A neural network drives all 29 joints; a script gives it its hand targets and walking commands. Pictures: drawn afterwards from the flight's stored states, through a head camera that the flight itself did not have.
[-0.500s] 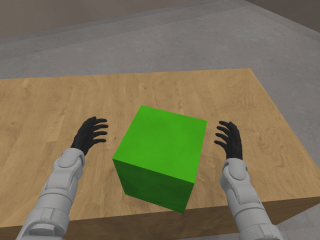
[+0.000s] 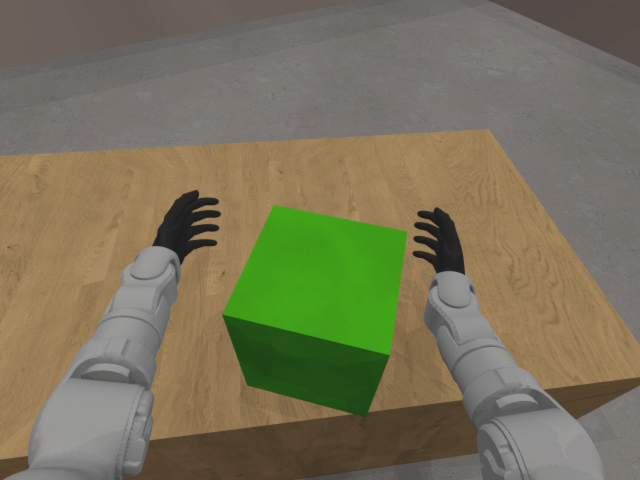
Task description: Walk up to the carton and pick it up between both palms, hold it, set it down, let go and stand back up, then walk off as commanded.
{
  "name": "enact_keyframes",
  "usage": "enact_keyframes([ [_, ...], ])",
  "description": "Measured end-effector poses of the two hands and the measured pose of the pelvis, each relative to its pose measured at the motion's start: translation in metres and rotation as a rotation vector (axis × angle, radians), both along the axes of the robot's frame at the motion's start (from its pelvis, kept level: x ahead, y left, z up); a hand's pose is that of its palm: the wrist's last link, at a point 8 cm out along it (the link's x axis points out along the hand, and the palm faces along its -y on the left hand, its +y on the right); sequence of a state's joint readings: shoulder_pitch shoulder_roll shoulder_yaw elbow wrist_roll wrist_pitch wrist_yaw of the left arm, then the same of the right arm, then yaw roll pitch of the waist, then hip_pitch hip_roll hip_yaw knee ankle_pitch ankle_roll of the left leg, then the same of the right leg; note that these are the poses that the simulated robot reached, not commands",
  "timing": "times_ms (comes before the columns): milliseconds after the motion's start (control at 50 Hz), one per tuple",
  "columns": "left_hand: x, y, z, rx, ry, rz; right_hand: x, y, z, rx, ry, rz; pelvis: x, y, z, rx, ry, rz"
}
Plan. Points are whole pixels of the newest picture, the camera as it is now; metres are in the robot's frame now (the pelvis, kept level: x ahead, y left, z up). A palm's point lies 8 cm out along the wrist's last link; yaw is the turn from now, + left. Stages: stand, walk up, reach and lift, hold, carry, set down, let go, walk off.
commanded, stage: reach and lift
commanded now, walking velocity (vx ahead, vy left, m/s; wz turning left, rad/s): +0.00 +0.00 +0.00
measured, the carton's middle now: (321, 314) +0.38 +0.01 -0.08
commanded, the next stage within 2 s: none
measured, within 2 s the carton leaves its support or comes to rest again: neither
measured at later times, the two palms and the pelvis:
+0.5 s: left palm (183, 300) +0.39 +0.22 -0.04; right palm (421, 315) +0.36 -0.14 -0.04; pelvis -0.04 +0.02 -0.04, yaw +0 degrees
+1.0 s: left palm (204, 299) +0.41 +0.20 -0.06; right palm (411, 315) +0.37 -0.13 -0.06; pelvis -0.04 +0.04 -0.06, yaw -1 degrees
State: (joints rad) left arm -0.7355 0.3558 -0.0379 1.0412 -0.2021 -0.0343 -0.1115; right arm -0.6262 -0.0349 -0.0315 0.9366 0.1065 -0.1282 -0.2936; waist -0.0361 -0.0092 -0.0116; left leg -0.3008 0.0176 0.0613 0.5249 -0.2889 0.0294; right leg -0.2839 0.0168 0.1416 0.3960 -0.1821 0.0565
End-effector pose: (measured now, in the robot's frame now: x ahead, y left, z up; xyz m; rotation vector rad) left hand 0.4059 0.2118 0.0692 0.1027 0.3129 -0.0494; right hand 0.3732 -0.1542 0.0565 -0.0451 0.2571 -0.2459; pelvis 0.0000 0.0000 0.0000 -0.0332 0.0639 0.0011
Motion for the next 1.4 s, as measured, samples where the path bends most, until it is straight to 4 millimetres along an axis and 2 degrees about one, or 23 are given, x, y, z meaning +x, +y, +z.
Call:
enact_keyframes([
  [160, -0.011, 0.004, -0.035, 0.002, 0.035, 0.015, -0.009, 0.005, -0.029, -0.017, 0.050, -0.002, -0.008, 0.005, -0.005, -0.009, 0.079, 0.005],
  [320, -0.018, 0.007, -0.077, 0.039, 0.054, 0.013, -0.016, 0.011, -0.063, -0.020, 0.082, -0.001, -0.024, 0.013, -0.021, -0.021, 0.205, 0.006],
  [480, -0.014, 0.010, -0.111, 0.074, 0.043, -0.011, -0.017, 0.015, -0.097, -0.042, 0.108, 0.014, -0.036, 0.022, -0.042, -0.033, 0.314, 0.002],
  [580, -0.007, 0.012, -0.124, 0.066, 0.022, -0.012, -0.011, 0.016, -0.108, -0.061, 0.095, 0.022, -0.037, 0.027, -0.052, -0.042, 0.363, -0.001],
  [820, 0.002, 0.006, -0.132, 0.004, 0.008, 0.004, -0.004, 0.025, -0.113, -0.055, 0.058, 0.013, -0.034, 0.038, -0.060, -0.057, 0.400, -0.006],
  [1180, -0.003, -0.036, -0.137, -0.095, 0.010, -0.001, -0.009, 0.029, -0.120, 0.067, 0.041, -0.069, -0.041, 0.039, -0.064, -0.058, 0.399, -0.007],
  [1400, -0.002, -0.036, -0.136, -0.070, 0.001, -0.011, -0.011, 0.032, -0.121, 0.083, 0.030, -0.092, -0.040, 0.039, -0.063, -0.059, 0.397, -0.007],
])
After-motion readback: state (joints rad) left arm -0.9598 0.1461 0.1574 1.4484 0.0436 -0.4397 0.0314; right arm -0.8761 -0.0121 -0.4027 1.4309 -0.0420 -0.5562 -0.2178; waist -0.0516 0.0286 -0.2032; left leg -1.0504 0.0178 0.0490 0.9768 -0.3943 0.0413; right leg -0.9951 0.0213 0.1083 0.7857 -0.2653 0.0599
